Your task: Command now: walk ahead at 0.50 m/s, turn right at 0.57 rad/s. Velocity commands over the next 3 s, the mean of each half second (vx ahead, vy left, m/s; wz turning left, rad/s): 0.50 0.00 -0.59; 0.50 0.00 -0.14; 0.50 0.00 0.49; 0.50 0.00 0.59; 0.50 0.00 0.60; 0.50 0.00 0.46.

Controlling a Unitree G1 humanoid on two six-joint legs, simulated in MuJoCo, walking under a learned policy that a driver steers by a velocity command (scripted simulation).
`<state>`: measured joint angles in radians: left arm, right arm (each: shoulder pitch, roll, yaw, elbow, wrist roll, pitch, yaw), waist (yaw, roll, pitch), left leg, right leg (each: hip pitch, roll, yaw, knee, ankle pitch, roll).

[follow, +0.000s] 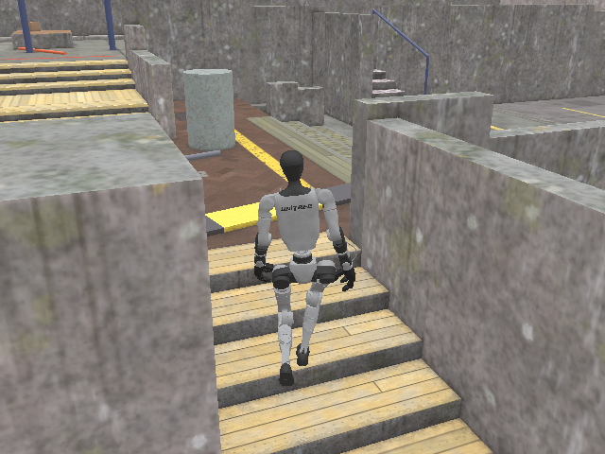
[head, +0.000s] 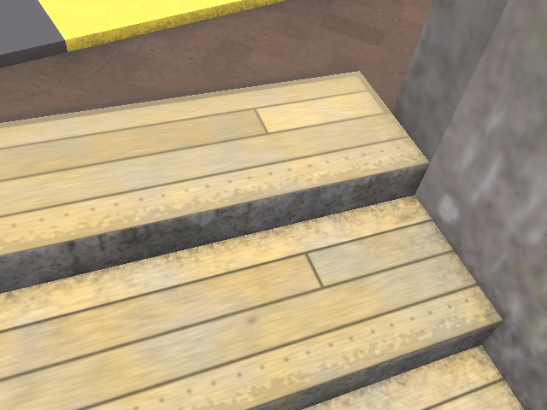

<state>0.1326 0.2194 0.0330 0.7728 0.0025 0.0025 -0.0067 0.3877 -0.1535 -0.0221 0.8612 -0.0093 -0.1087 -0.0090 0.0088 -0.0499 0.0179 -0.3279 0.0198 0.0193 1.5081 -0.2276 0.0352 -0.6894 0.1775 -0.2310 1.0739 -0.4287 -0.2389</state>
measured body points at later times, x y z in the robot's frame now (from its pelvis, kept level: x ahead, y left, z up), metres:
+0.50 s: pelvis +0.33 +0.06 +0.13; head +0.37 +0.04 +0.58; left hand +0.42 +0.33 +0.00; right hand +0.48 -0.19 +0.05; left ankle +0.48 +0.13 -0.52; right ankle +0.13 +0.00 -0.51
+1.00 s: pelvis +0.60 -0.06 +0.22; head +0.63 -0.08 +0.67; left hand +0.86 +0.08 +0.13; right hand +0.53 -0.31 +0.08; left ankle +0.51 +0.12 -0.45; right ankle +0.64 -0.15 -0.52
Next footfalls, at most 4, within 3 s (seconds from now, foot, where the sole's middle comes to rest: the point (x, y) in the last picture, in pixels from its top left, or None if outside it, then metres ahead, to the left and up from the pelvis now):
0.42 left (203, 355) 0.52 0.12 -0.55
0.92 right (336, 295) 0.68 -0.17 -0.55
1.52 left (284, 135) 1.07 -0.03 -0.43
2.08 right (308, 61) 1.41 -0.11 -0.43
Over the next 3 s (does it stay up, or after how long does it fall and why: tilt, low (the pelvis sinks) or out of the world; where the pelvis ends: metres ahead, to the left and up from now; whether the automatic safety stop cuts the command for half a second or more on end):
stays up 1.60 0.21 0.36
